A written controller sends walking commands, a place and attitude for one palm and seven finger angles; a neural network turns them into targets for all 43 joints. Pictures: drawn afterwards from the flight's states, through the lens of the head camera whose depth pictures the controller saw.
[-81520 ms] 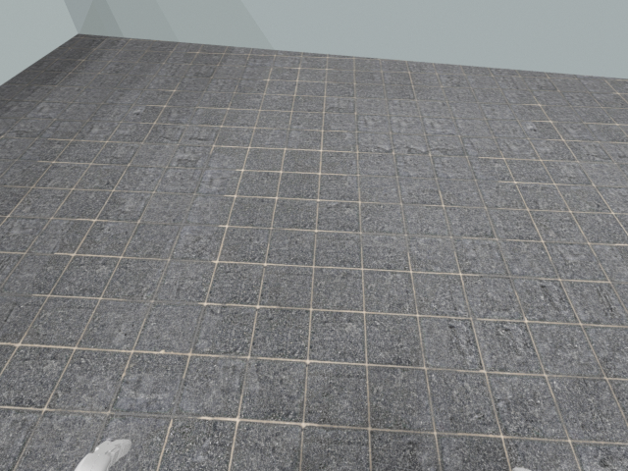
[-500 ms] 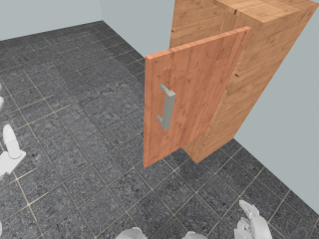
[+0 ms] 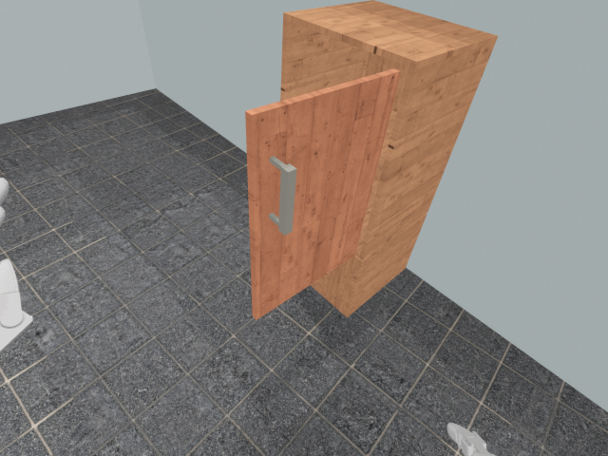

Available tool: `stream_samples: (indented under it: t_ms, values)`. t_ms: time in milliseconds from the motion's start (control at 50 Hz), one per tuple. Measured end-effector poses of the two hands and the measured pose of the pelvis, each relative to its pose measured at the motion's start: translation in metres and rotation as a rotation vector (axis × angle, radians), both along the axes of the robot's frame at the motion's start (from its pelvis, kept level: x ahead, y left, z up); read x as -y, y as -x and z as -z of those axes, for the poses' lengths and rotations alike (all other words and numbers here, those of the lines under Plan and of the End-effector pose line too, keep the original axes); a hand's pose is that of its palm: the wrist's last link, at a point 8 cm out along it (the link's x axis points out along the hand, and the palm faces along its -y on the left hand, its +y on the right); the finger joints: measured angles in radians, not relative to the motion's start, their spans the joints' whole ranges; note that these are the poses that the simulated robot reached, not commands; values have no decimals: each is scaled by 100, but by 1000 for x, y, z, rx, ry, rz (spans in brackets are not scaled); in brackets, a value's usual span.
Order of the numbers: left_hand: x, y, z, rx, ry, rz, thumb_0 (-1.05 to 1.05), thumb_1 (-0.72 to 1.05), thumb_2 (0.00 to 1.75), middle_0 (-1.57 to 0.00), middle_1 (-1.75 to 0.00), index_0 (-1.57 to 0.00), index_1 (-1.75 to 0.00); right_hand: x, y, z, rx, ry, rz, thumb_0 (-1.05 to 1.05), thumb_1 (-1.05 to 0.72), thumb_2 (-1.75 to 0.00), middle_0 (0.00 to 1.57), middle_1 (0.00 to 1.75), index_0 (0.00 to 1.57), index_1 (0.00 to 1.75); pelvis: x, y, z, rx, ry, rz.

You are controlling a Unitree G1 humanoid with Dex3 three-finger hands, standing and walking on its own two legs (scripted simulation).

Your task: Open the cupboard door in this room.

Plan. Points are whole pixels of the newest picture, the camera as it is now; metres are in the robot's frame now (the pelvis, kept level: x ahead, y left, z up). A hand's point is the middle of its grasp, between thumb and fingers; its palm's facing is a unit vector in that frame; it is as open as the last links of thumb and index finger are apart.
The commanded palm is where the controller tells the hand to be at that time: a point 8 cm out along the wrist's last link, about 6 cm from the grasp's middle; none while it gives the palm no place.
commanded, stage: stop stepping back and stand still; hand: left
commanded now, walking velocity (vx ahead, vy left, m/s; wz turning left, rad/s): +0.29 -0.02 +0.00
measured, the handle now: (280, 196) +0.57 +0.10 +0.03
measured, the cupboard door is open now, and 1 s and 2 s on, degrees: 88 88 88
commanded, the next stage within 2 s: let the arm hang, fingers relaxed in 0.92 s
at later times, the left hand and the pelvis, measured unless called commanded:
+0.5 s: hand out of the picture +0.08 +0.25 +0.21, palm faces +0.56 -0.69 -0.45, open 7.4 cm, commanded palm +0.03 +0.27 +0.19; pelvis -0.09 -0.03 +0.02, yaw +2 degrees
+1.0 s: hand out of the picture +0.07 +0.26 +0.17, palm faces +0.47 -0.72 -0.50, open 7.4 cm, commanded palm none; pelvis -0.11 -0.02 +0.02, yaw +4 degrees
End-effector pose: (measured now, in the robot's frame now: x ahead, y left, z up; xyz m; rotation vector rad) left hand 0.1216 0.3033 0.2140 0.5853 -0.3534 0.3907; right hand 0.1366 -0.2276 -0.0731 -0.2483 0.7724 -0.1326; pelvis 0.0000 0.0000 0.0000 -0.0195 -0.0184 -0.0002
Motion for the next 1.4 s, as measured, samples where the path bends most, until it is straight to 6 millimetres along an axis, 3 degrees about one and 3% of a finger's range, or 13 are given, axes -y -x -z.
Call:
stream_samples:
  t_ms: [100, 180, 300, 380, 500, 640, 820, 920, 1040, 1140, 1260, 1300, 1400]
  values:
    - [-17, -11, 20, 51, 141, -93, 1, 89, 90, -22, -30, -21, -30, 13, 33, 7, 23, 31, 40, 1, -90, -90, 20, 30, 21, 30, -3, 24, 4, 44, -27, -9]
    - [3, -8, 22, -19, 142, -39, 2, 89, 90, -21, -30, -20, -30, 12, 59, -2, 45, -2, 39, 1, -90, -90, 20, 30, 20, 30, 7, 48, -4, 58, -33, -16]
    - [49, 51, 7, -108, -24, 62, 2, 89, 90, -21, -30, -21, -30, 25, 82, 1, 51, -39, 30, 1, -90, -90, 20, 30, 21, 30, 24, 76, -3, 38, -39, -13]
    - [47, 81, -13, -40, -59, 1, 1, 89, 90, -22, -30, -22, -30, 36, 93, 3, -19, -19, 8, 1, -90, -90, 20, 30, 21, 30, 31, 85, -12, 20, -60, -11]
    - [22, 86, -10, -22, 32, -170, 1, 89, 90, -22, -30, -21, -30, 48, 96, 0, 17, -17, 18, 1, -90, -90, 20, 30, 21, 30, 31, 94, -23, -4, -82, -44]
    - [33, 86, 21, -99, 122, -128, 1, 89, 90, -21, -30, -21, -30, 46, 92, -7, 52, 31, -5, 1, -90, -90, 20, 30, 20, 30, 24, 101, -18, -13, -52, -60]
    - [30, 92, -8, -25, -35, -112, 1, 89, 90, -22, -30, -21, -30, 20, 80, 0, 71, -51, -55, 1, -90, -90, 20, 30, 20, 30, 29, 103, -9, 16, -42, -70]
    - [22, 91, 2, -94, -10, -134, 1, 89, 90, -22, -30, -21, -30, 11, 80, 10, 16, -91, -53, 1, -90, -90, 20, 30, 21, 30, 22, 105, -13, 3, -32, -64]
    - [7, 91, 41, -211, 72, -130, 1, 89, 90, -21, -30, -21, -30, 6, 87, 8, -13, -48, -76, 1, -90, -90, 20, 30, 21, 30, 11, 106, -12, 3, -10, -86]
    - [-3, 88, 182, -737, 326, -192, 0, 90, 90, -20, -30, -20, -30, 9, 96, 38, -149, -38, -123, 1, -90, -90, 20, 30, 21, 30, 0, 113, -2, -16, -40, -105]
    - [65, 163, 314, -1305, 606, -171, 1, 91, 90, -20, -30, -19, -29, 7, 131, 45, -282, -40, -71, 1, -90, -90, 20, 30, 20, 30, 0, 118, -4, 6, -44, -108]
    - [82, 188, 333, -1389, 695, -190, 0, 93, 90, -21, -30, -20, -29, 5, 151, 45, -352, -30, -58, 1, -90, -90, 20, 30, 20, 30, 1, 119, -6, 11, -37, -113]
    - [70, 224, 341, -1467, 734, -279, -2, 100, 90, -21, -30, -21, -30, -3, 199, 47, -531, -24, -49, 1, -90, -90, 20, 30, 20, 30, 1, 121, -13, 7, -20, -120]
